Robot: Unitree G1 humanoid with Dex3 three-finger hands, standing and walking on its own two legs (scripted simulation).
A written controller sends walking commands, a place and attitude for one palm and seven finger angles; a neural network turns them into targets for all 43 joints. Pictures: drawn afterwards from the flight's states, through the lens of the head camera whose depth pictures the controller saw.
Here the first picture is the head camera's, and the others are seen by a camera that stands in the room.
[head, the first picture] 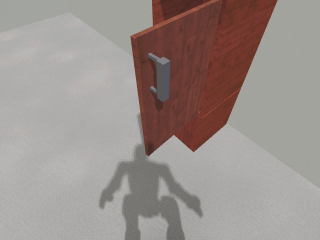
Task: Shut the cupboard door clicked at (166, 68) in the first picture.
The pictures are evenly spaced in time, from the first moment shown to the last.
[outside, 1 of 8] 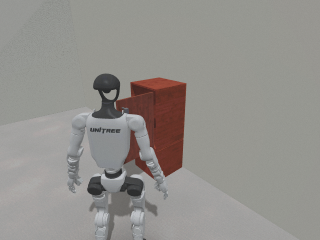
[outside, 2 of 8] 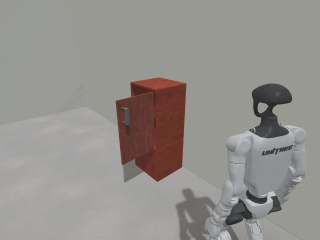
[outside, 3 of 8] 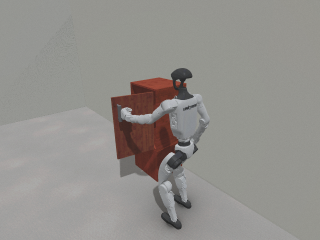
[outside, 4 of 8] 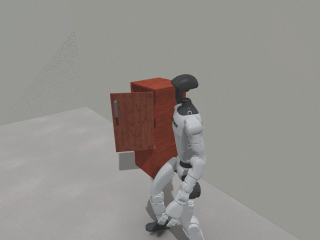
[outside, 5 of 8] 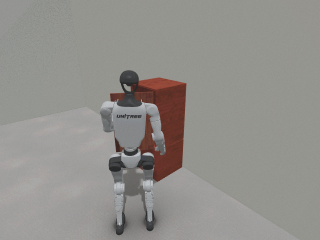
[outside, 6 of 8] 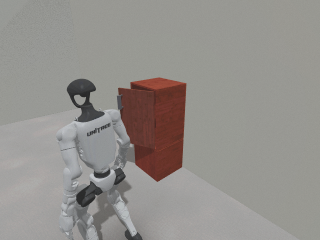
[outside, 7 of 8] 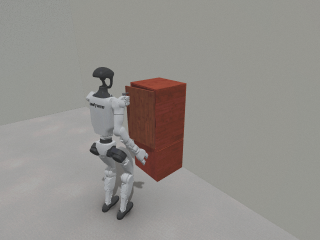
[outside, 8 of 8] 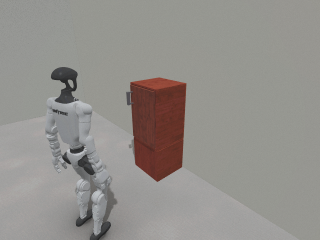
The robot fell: no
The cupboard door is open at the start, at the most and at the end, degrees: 93 93 0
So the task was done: yes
